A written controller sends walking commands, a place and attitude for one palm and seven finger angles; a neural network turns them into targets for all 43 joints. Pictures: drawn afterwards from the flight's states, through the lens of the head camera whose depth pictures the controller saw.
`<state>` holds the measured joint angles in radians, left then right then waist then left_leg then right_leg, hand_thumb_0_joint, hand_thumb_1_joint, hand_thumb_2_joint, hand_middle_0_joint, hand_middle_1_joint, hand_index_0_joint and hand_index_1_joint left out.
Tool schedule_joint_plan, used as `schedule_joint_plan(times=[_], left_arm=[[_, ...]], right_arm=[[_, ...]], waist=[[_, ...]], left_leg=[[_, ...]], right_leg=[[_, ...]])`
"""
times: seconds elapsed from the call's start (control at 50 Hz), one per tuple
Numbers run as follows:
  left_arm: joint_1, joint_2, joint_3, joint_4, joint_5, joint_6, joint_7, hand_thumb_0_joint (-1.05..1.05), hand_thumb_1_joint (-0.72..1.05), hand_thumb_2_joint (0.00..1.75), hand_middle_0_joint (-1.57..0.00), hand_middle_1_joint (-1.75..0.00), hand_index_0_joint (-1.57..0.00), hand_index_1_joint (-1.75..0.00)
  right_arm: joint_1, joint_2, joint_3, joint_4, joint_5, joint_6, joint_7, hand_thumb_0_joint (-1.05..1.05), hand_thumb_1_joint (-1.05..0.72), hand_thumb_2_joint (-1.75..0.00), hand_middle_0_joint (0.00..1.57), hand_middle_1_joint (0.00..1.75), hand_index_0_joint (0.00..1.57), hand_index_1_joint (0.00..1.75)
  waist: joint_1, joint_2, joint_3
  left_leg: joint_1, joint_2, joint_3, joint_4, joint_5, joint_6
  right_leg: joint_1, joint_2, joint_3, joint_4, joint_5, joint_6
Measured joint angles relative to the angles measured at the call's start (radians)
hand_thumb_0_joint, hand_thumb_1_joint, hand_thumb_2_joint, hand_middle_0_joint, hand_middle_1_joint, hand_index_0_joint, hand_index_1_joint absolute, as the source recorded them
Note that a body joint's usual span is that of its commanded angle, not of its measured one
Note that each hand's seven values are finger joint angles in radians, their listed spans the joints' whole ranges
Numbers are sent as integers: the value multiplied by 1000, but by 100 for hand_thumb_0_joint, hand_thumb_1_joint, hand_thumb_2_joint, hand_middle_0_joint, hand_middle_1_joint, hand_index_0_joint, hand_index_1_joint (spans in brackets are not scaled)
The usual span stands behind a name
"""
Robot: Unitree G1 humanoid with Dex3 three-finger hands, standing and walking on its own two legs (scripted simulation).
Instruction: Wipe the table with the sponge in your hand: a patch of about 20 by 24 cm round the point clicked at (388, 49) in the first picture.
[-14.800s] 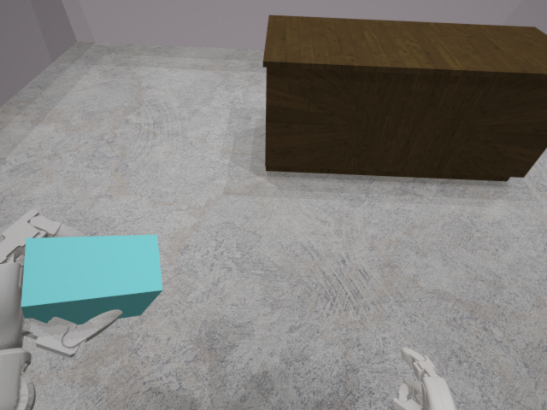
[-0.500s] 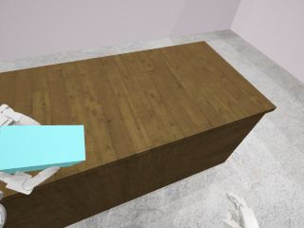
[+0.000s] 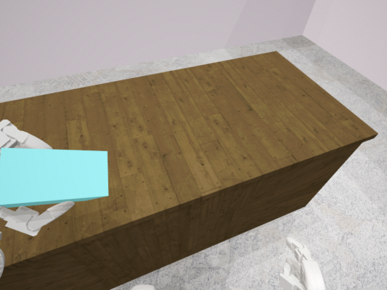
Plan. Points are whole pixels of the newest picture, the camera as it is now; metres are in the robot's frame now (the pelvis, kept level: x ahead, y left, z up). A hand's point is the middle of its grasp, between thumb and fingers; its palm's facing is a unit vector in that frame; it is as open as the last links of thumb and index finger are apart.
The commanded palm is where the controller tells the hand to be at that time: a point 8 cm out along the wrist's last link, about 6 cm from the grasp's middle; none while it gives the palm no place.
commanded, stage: shuffle to correct the standing spot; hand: left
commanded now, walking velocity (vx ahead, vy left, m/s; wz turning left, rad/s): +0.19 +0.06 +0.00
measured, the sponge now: (68, 179) +0.24 +0.21 +0.17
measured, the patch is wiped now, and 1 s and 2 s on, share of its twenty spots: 0.00 0.00 0.00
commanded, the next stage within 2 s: come to a stop and stand still in 0.94 s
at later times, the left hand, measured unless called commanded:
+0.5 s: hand (11, 170) +0.23 +0.28 +0.19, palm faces +0.34 -0.84 -0.42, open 10.5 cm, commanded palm +0.19 +0.32 +0.20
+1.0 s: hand (42, 155) +0.27 +0.26 +0.18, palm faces +0.32 -0.85 -0.41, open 10.5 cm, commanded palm +0.21 +0.30 +0.20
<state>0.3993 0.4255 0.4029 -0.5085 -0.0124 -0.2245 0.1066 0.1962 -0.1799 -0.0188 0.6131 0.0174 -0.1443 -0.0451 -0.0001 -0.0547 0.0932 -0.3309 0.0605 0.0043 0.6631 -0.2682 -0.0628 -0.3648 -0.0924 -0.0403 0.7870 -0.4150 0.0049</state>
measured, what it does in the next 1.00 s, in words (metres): steps on the spot: right foot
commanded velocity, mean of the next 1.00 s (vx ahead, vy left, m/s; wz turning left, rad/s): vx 0.19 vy -0.05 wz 0.00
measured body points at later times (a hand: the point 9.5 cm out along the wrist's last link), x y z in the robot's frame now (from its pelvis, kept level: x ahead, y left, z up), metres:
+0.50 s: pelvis +0.02 +0.04 +0.02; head +0.02 +0.05 +0.47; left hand +0.21 +0.32 +0.21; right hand +0.18 -0.18 -0.06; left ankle +0.04 +0.16 -0.71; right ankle +0.04 -0.04 -0.71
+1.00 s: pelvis +0.05 +0.02 +0.02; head +0.06 +0.02 +0.47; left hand +0.25 +0.30 +0.21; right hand +0.21 -0.21 -0.06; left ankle +0.05 +0.16 -0.71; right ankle +0.04 -0.04 -0.71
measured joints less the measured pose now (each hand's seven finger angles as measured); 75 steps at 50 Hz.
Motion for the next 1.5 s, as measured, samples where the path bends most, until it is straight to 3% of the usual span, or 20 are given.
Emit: schedule_joint_plan(times=[0.04, 0.1, 0.14, 0.2, 0.26, 0.3, 0.34, 0.38, 0.46, 0.58, 0.68, 0.88, 1.08, 1.28, 1.3, 1.34, 1.38, 1.44, 1.5], left_arm=[[-5, -6, 8, 17, 3, -5, -6, -1, -52, 102, -66, -138, -68, -137], [43, -31, 11, -10, -10, -3, -15, -1, -52, 102, -66, -138, -68, -137], [75, -47, 11, -41, -17, 2, -15, -1, -52, 102, -66, -138, -68, -137], [58, -45, 8, -22, -8, -2, -16, -1, -52, 102, -66, -138, -68, -137], [23, -47, -7, 33, 5, 20, -21, -1, -52, 102, -66, -138, -68, -137], [17, -53, -19, 44, 7, 30, -20, -1, -52, 102, -66, -138, -68, -137], [31, -49, -24, 30, 6, 34, -22, -1, -52, 102, -66, -138, -68, -137], [45, -38, -23, 17, 3, 25, -25, -1, -52, 102, -66, -138, -68, -137], [61, -43, -31, 9, -18, 41, -29, -1, -52, 102, -66, -138, -68, -137], [52, -40, -33, 27, -24, 49, -14, -1, -52, 102, -66, -138, -68, -137], [50, -33, -36, 43, -11, 61, -23, -1, -52, 102, -66, -138, -68, -137], [77, -43, -42, 23, -37, 65, -17, -1, -52, 102, -66, -138, -68, -137], [76, -47, -50, 15, -51, 81, -14, -1, -52, 102, -66, -138, -68, -137], [93, -35, -53, 10, -53, 78, -11, -1, -52, 102, -66, -138, -68, -137], [43, -5, -46, 23, -20, 82, -34, -1, -53, 102, -66, -138, -68, -137], [-132, 76, 0, 109, 3, 54, -63, -1, -53, 102, -66, -138, -68, -137], [-239, 91, 65, 187, -8, 30, -52, -1, -53, 102, -66, -138, -68, -137], [-205, 36, 94, 184, -38, 31, -30, -1, -53, 102, -66, -138, -68, -137], [-80, -34, 9, 124, -41, 31, -46, -1, -53, 102, -66, -138, -68, -137]], right_arm=[[6, 0, 13, 1, 2, -4, 12, 1, -90, -90, 20, 30, 20, 30], [15, 4, 24, 24, 2, 13, 33, 1, -90, -89, 20, 30, 20, 30], [28, 1, 35, 29, -1, 17, 34, 1, -90, -89, 20, 30, 20, 30], [25, 19, 32, 38, -8, 11, 21, 1, -90, -89, 20, 30, 20, 30], [25, 37, 38, 46, -13, 5, 19, 1, -90, -89, 20, 30, 20, 30], [28, 37, 48, 37, -12, 0, 24, 1, -90, -89, 20, 30, 20, 30], [31, 30, 59, 17, -10, -3, 26, 1, -90, -89, 20, 30, 20, 30], [22, 19, 64, 1, -13, -2, 23, 1, -90, -89, 20, 30, 20, 30], [-3, -4, 49, 13, -10, 23, 18, 1, -90, -89, 21, 30, 21, 30], [3, -23, 34, -2, -10, 37, -5, 1, -90, -89, 20, 30, 20, 30], [16, -25, 34, -18, -10, 39, -9, 1, -90, -89, 20, 30, 20, 30], [6, -15, 41, -11, -7, 55, -6, 1, -90, -89, 20, 30, 20, 30], [-14, -19, 39, -19, -3, 72, -3, 1, -90, -89, 20, 30, 20, 30], [-27, -41, 31, -23, 0, 85, 1, 1, -90, -89, 20, 30, 20, 30], [-12, -38, 16, -29, -5, 67, 0, 1, -90, -89, 20, 30, 20, 30], [-2, -39, 0, -18, -10, 38, 6, 1, -90, -90, 20, 30, 20, 30], [-27, -48, 6, -4, -10, 36, 31, 1, -90, -90, 20, 30, 20, 30], [-43, -58, 7, -21, 5, 41, 67, 1, -90, -89, 20, 30, 20, 30], [-24, -56, 8, -41, 12, 37, 71, 1, -90, -89, 20, 30, 20, 30]], waist=[[-17, 47, 1], [-7, 53, -15], [6, 43, -29], [25, 13, -14], [21, 10, -23], [14, 20, -37], [10, 28, -49], [12, 33, -55], [18, 54, -62], [7, 10, -65], [-14, 35, -68], [4, 45, -68], [-8, 52, -71], [-10, 54, -49], [14, 54, -40], [62, 49, -10], [71, 45, 13], [43, 64, 12], [11, 81, -3]], left_leg=[[-21, 6, -32, 40, -26, 28], [-47, -21, -13, 132, -100, 66], [-1, -34, 3, 16, -81, 82], [24, -55, 28, -31, 7, 68], [47, -62, 24, -94, 32, 73], [50, -58, 13, -132, 55, 75], [38, -55, 10, -134, 59, 71], [11, -54, 16, -94, 38, 67], [-9, -49, 6, 0, -68, 83], [81, -70, 31, -132, 21, 78], [86, -60, 1, -144, 11, 72], [88, -38, 3, -131, -13, 53], [84, -22, -7, -106, -35, 47], [118, -26, -4, -159, 1, 40], [106, -21, 3, -146, 5, 44], [99, -14, 18, -149, 14, 45], [99, -20, 39, -156, 26, 44], [102, -29, 72, -162, 41, 61], [106, -36, 83, -175, 54, 75]], right_leg=[[31, 26, -14, -62, 115, -4], [46, 19, -3, -101, 110, 16], [44, 15, 16, -113, 110, 18], [-1, 20, 49, 33, 27, -1], [-38, 52, 17, 165, -5, -8], [-17, 72, -24, 86, 3, -12], [42, 88, -56, -99, 65, -16], [90, 100, -58, -239, 148, -41], [92, 124, -46, -253, 167, -72], [99, 102, -13, -213, 130, -49], [138, 115, -42, -281, 152, -54], [139, 138, -39, -277, 134, -75], [143, 154, -48, -266, 117, -94], [173, 150, -45, -313, 149, -82], [174, 154, -47, -323, 158, -79], [162, 156, -50, -319, 173, -86], [138, 147, -33, -290, 177, -82], [122, 137, -1, -274, 186, -60], [128, 130, 10, -293, 205, -50]])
